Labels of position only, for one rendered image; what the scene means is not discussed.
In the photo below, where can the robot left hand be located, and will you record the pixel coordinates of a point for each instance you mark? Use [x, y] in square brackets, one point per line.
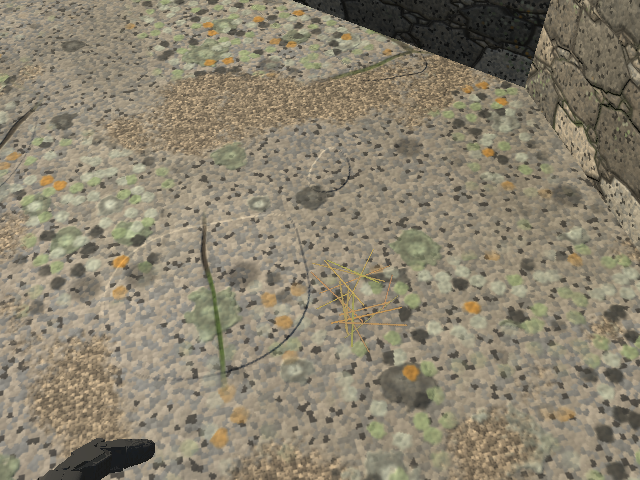
[96, 459]

